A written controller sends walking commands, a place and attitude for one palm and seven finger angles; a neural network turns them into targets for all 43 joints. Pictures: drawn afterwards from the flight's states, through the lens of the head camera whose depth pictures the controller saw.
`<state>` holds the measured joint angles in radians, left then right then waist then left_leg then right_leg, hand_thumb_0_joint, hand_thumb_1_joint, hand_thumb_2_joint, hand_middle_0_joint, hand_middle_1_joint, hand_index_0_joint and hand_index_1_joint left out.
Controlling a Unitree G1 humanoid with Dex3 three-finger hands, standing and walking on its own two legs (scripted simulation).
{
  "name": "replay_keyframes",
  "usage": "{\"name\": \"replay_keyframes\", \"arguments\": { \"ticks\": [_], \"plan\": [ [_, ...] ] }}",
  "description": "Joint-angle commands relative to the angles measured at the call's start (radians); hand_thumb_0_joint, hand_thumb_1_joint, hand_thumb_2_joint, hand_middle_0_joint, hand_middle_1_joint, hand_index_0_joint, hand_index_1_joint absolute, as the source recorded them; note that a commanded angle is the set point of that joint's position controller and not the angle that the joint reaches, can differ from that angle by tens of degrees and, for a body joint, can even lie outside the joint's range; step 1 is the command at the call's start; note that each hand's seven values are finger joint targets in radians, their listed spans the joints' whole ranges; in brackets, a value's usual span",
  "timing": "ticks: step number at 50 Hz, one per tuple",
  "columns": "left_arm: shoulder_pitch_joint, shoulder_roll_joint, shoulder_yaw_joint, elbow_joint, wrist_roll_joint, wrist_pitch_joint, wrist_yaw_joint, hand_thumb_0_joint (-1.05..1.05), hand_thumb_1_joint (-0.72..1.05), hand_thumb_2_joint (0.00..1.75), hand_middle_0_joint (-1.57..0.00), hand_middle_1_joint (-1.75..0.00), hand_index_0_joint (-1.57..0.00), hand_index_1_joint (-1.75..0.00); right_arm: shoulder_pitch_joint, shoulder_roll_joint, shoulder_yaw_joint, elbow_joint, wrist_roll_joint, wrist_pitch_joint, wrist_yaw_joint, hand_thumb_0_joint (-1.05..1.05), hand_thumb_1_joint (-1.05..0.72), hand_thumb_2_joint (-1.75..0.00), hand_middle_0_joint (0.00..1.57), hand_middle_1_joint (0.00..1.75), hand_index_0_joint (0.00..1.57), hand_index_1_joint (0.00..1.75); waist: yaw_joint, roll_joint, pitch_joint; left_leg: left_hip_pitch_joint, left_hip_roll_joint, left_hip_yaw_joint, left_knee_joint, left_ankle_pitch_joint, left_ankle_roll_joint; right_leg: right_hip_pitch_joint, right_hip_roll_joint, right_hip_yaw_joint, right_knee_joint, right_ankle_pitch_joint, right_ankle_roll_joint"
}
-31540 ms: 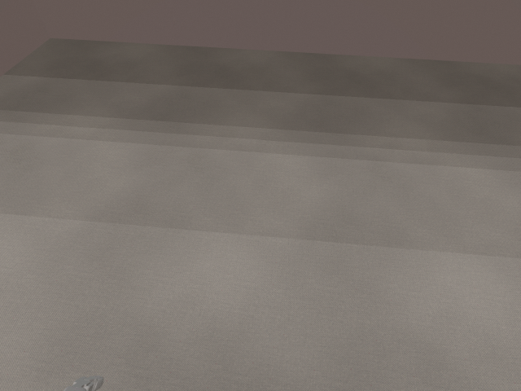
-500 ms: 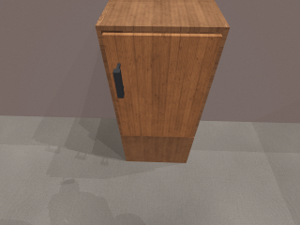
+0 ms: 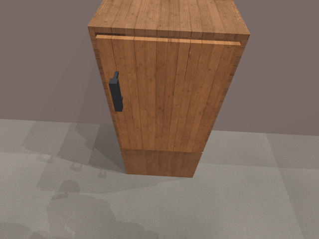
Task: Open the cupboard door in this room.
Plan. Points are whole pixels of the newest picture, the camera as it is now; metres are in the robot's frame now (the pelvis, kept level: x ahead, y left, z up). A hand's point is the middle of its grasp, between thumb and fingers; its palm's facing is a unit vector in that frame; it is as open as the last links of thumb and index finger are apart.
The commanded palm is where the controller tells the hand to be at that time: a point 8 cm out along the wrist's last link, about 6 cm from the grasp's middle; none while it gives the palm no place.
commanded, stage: come to a stop and stand still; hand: left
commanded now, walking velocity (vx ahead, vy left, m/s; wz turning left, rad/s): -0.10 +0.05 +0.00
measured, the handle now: (117, 91) +0.54 +0.18 +0.03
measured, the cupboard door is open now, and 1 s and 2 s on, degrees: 0 0 0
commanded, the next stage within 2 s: look again from close up in 0.74 s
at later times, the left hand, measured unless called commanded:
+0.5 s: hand out of the picture +0.05 +0.26 -0.16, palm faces -0.02 -0.96 -0.29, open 7.4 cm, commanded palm none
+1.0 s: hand out of the picture +0.04 +0.27 -0.16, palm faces -0.07 -0.95 -0.30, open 7.4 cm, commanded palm none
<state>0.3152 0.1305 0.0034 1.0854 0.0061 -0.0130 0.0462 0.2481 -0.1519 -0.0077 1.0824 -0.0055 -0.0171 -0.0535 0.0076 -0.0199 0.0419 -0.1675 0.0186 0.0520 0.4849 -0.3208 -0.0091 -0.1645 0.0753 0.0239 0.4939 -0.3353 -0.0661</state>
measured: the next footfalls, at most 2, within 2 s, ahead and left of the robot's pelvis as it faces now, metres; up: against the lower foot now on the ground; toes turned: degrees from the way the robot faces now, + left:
none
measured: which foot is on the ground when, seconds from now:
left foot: down 0.00-1.00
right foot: down 0.00-1.00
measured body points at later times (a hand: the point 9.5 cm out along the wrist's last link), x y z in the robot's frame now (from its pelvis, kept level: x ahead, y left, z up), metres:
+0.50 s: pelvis -0.03 +0.05 +0.00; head -0.03 +0.04 +0.45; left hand +0.05 +0.31 -0.13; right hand +0.03 -0.19 -0.15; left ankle -0.03 +0.13 -0.74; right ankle -0.05 -0.08 -0.74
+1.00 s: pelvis -0.02 +0.04 +0.00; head +0.00 +0.04 +0.45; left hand +0.05 +0.32 -0.14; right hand +0.05 -0.24 -0.13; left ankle -0.03 +0.13 -0.74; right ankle -0.05 -0.08 -0.74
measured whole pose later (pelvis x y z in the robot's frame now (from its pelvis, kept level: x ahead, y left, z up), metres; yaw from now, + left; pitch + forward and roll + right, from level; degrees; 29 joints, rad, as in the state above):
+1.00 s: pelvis -0.02 +0.04 +0.00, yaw -2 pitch +0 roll +1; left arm 0.17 0.29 -0.02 1.07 0.01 0.00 0.01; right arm 0.15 -0.31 0.01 1.06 -0.02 -0.02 -0.01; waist 0.00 -0.01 0.04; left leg -0.17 -0.05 0.05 0.42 -0.25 0.05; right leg -0.17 0.02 0.07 0.47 -0.30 -0.01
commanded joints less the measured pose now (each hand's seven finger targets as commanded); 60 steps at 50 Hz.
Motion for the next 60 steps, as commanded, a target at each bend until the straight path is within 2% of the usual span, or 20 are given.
{"name": "replay_keyframes", "arguments": {
  "ticks": [1, 4, 8, 9, 10, 11, 12, 13, 14, 15, 16, 18, 21, 22, 27, 30, 33, 39, 50, 60],
  "plan": [
    [0.048, 0.144, 0.035, -0.064, 0.005, -0.010, 0.013, 0.00, 0.90, 0.90, -0.20, -0.30, -0.20, -0.30, 0.090, -0.094, -0.023, -0.035, 0.001, 0.001, -0.010, 0.00, -0.90, -0.90, 0.20, 0.30, 0.20, 0.30, -0.014, 0.071, -0.072, 0.095, 0.107, -0.044, 0.026, 0.612, 0.031, -0.008, -0.182, 0.133, -0.016, 0.716, 0.026],
    [0.043, 0.147, 0.036, -0.074, 0.008, -0.008, 0.013, 0.00, 0.90, 0.90, -0.20, -0.30, -0.20, -0.30, 0.071, -0.101, -0.031, -0.061, -0.001, 0.006, -0.007, 0.00, -0.90, -0.90, 0.20, 0.30, 0.20, 0.30, -0.014, 0.022, -0.104, 0.092, 0.102, -0.043, 0.033, 0.575, 0.032, 0.012, -0.188, 0.141, -0.008, 0.747, 0.026],
    [0.017, 0.136, 0.029, -0.095, 0.008, -0.008, 0.009, 0.00, 0.90, 0.90, -0.20, -0.30, -0.20, -0.30, 0.047, -0.098, -0.030, -0.069, -0.003, 0.003, -0.002, 0.00, -0.90, -0.90, 0.20, 0.30, 0.20, 0.30, -0.014, 0.005, -0.106, 0.094, 0.103, -0.057, -0.010, 0.506, 0.034, 0.006, -0.179, 0.136, -0.031, 0.647, 0.023],
    [0.108, 0.177, 0.046, -0.073, 0.010, -0.026, 0.048, 0.00, 0.90, 0.90, -0.20, -0.30, -0.20, -0.30, -0.063, -0.165, -0.052, -0.157, 0.012, 0.006, 0.013, 0.00, -0.90, -0.90, 0.20, 0.30, 0.20, 0.30, 0.021, 0.012, -0.083, 0.004, 0.093, 0.021, 0.211, 0.349, 0.005, -0.004, -0.244, 0.196, -0.057, 1.020, 0.108],
    [0.076, 0.226, 0.051, -0.131, 0.015, -0.032, 0.042, 0.00, 0.90, 0.90, -0.20, -0.30, -0.20, -0.30, -0.035, -0.089, -0.041, -0.198, 0.006, 0.014, 0.025, 0.00, -0.90, -0.90, 0.20, 0.30, 0.20, 0.30, 0.002, -0.103, -0.094, -0.200, 0.011, -0.038, 0.236, -0.053, 0.027, 0.125, -0.299, 0.288, -0.024, 1.051, 0.061],
    [0.053, 0.195, 0.037, -0.142, 0.020, -0.034, 0.035, 0.00, 0.90, 0.90, -0.20, -0.30, -0.20, -0.30, -0.034, -0.079, -0.038, -0.204, 0.008, 0.014, 0.027, 0.00, -0.90, -0.90, 0.20, 0.30, 0.20, 0.30, -0.007, -0.096, -0.117, -0.203, 0.026, -0.067, 0.227, -0.114, 0.030, 0.107, -0.310, 0.273, -0.027, 0.902, -0.034],
    [0.020, 0.195, 0.034, -0.170, 0.023, -0.037, 0.030, 0.00, 0.90, 0.90, -0.20, -0.30, -0.20, -0.30, -0.014, -0.070, -0.037, -0.208, 0.008, 0.011, 0.031, 0.00, -0.90, -0.90, 0.20, 0.30, 0.20, 0.30, -0.026, -0.058, -0.132, -0.167, 0.011, -0.061, 0.163, -0.083, 0.026, 0.089, -0.283, 0.248, -0.014, 0.825, -0.073],
    [-0.033, 0.215, 0.037, -0.193, 0.019, -0.040, 0.024, 0.00, 0.90, 0.90, -0.20, -0.30, -0.20, -0.30, 0.020, -0.081, -0.041, -0.198, 0.003, 0.007, 0.035, 0.00, -0.90, -0.90, 0.20, 0.30, 0.20, 0.30, -0.048, 0.006, -0.139, -0.087, 0.001, -0.037, 0.060, 0.014, 0.025, 0.057, -0.249, 0.189, 0.021, 0.754, -0.066],
    [-0.059, 0.224, 0.036, -0.207, 0.010, -0.039, 0.020, 0.00, 0.90, 0.90, -0.20, -0.30, -0.20, -0.30, 0.033, -0.111, -0.045, -0.195, -0.001, 0.000, 0.035, 0.00, -0.90, -0.90, 0.20, 0.30, 0.20, 0.30, -0.053, 0.025, -0.131, -0.015, 0.021, -0.066, 0.006, 0.150, 0.038, -0.005, -0.205, 0.163, 0.035, 0.617, -0.039],
    [-0.068, 0.217, 0.036, -0.215, 0.005, -0.033, 0.017, 0.00, 0.90, 0.90, -0.20, -0.30, -0.20, -0.30, 0.027, -0.150, -0.047, -0.199, -0.006, -0.007, 0.033, 0.00, -0.90, -0.90, 0.20, 0.30, 0.20, 0.30, -0.039, 0.050, -0.112, 0.001, 0.076, -0.110, -0.003, 0.274, 0.058, -0.057, -0.162, 0.129, 0.023, 0.436, -0.009],
    [-0.067, 0.211, 0.035, -0.219, 0.007, -0.025, 0.017, 0.00, 0.90, 0.90, -0.20, -0.30, -0.20, -0.30, 0.010, -0.168, -0.044, -0.208, -0.010, -0.008, 0.031, 0.00, -0.90, -0.90, 0.20, 0.30, 0.20, 0.30, -0.022, 0.037, -0.067, -0.035, 0.101, -0.132, -0.012, 0.285, 0.072, -0.075, -0.130, 0.111, 0.001, 0.300, 0.003],
    [-0.072, 0.217, 0.030, -0.205, 0.013, -0.010, 0.009, 0.00, 0.90, 0.90, -0.20, -0.30, -0.20, -0.30, -0.022, -0.184, -0.040, -0.206, -0.013, -0.015, 0.031, 0.00, -0.90, -0.90, 0.20, 0.30, 0.20, 0.30, -0.001, 0.122, 0.028, -0.103, 0.110, -0.181, -0.081, 0.227, 0.093, -0.094, -0.099, 0.086, -0.001, 0.110, 0.012],
    [-0.080, 0.230, 0.026, -0.191, 0.013, -0.002, -0.005, 0.00, 0.90, 0.90, -0.20, -0.30, -0.20, -0.30, -0.037, -0.224, -0.041, -0.205, -0.015, -0.019, 0.032, 0.00, -0.90, -0.90, 0.20, 0.30, 0.20, 0.30, 0.002, 0.067, 0.040, -0.117, 0.116, -0.218, -0.160, 0.033, 0.099, -0.093, -0.088, 0.078, -0.005, 0.034, 0.017],
    [-0.088, 0.239, 0.027, -0.190, 0.014, -0.001, -0.009, 0.00, 0.90, 0.90, -0.20, -0.30, -0.20, -0.30, -0.038, -0.235, -0.041, -0.204, -0.015, -0.019, 0.033, 0.00, -0.90, -0.90, 0.20, 0.30, 0.20, 0.30, 0.001, 0.049, 0.040, -0.126, 0.116, -0.224, -0.180, -0.019, 0.099, -0.091, -0.089, 0.081, -0.008, 0.026, 0.016],
    [-0.114, 0.277, 0.028, -0.177, 0.015, -0.004, -0.020, 0.00, 0.90, 0.90, -0.20, -0.30, -0.20, -0.30, -0.047, -0.278, -0.041, -0.180, -0.016, -0.027, 0.034, 0.00, -0.90, -0.90, 0.20, 0.30, 0.20, 0.30, 0.000, 0.037, 0.012, -0.101, 0.113, -0.229, -0.210, -0.069, 0.096, -0.085, -0.104, 0.089, -0.023, 0.033, 0.013],
    [-0.127, 0.296, 0.029, -0.167, 0.015, -0.007, -0.023, 0.00, 0.90, 0.90, -0.20, -0.30, -0.20, -0.30, -0.053, -0.296, -0.040, -0.165, -0.014, -0.032, 0.033, 0.00, -0.90, -0.90, 0.20, 0.30, 0.20, 0.30, -0.001, 0.044, -0.020, -0.068, 0.116, -0.219, -0.203, -0.010, 0.096, -0.074, -0.113, 0.095, -0.030, 0.057, 0.012],
    [-0.134, 0.309, 0.027, -0.148, 0.014, -0.011, -0.024, 0.00, 0.90, 0.90, -0.20, -0.30, -0.20, -0.30, -0.054, -0.298, -0.036, -0.147, -0.011, -0.036, 0.033, 0.00, -0.90, -0.90, 0.20, 0.30, 0.20, 0.30, -0.001, 0.011, -0.048, -0.038, 0.108, -0.198, -0.178, 0.086, 0.091, -0.052, -0.129, 0.105, -0.045, 0.105, 0.012],
    [-0.144, 0.334, 0.023, -0.108, 0.008, -0.012, -0.024, 0.00, 0.90, 0.90, -0.20, -0.30, -0.20, -0.30, -0.073, -0.313, -0.025, -0.109, -0.008, -0.037, 0.030, 0.00, -0.90, -0.90, 0.20, 0.30, 0.20, 0.30, -0.006, 0.032, -0.073, 0.019, 0.098, -0.155, -0.136, 0.249, 0.077, -0.035, -0.150, 0.121, -0.053, 0.205, 0.015],
    [-0.164, 0.351, 0.017, -0.078, 0.007, -0.017, -0.023, 0.00, 0.90, 0.90, -0.20, -0.30, -0.20, -0.30, -0.118, -0.324, -0.017, -0.077, -0.006, -0.031, 0.030, 0.00, -0.90, -0.90, 0.20, 0.30, 0.20, 0.30, -0.011, 0.003, -0.093, 0.065, 0.094, -0.127, -0.109, 0.332, 0.060, -0.012, -0.173, 0.141, -0.074, 0.337, 0.016],
    [-0.173, 0.356, 0.021, -0.087, 0.007, -0.020, -0.023, 0.00, 0.90, 0.90, -0.20, -0.30, -0.20, -0.30, -0.148, -0.324, -0.019, -0.072, -0.007, -0.029, 0.029, 0.00, -0.90, -0.90, 0.20, 0.30, 0.20, 0.30, -0.009, 0.012, -0.100, 0.090, 0.097, -0.120, -0.101, 0.380, 0.052, -0.001, -0.175, 0.146, -0.083, 0.405, 0.016]
  ]
}}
